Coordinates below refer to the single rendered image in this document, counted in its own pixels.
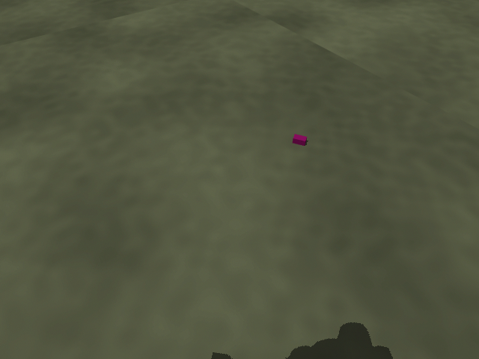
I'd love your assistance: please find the small box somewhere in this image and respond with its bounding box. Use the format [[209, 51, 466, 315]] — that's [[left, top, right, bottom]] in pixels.
[[293, 134, 307, 146]]

